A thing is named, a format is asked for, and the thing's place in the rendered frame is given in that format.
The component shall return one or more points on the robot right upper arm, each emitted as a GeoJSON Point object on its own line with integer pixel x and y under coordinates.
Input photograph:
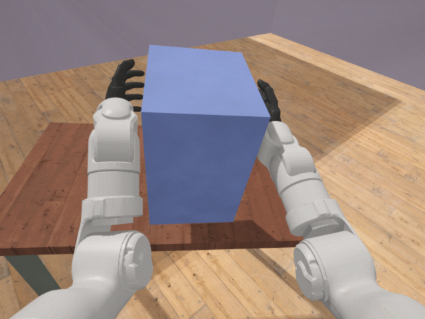
{"type": "Point", "coordinates": [337, 270]}

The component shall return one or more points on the right robot forearm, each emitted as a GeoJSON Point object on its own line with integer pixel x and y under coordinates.
{"type": "Point", "coordinates": [310, 210]}

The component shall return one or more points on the robot left upper arm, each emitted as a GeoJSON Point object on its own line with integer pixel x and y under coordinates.
{"type": "Point", "coordinates": [108, 268]}

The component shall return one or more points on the table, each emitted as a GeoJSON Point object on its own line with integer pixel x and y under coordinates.
{"type": "Point", "coordinates": [41, 209]}

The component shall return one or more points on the robot right hand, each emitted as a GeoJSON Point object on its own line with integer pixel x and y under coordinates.
{"type": "Point", "coordinates": [270, 100]}

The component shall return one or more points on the carton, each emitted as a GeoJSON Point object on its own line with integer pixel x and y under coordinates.
{"type": "Point", "coordinates": [203, 121]}

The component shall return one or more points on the robot left hand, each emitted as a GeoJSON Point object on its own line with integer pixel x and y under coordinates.
{"type": "Point", "coordinates": [118, 85]}

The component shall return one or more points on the left robot forearm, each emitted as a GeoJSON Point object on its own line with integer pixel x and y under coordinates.
{"type": "Point", "coordinates": [113, 170]}

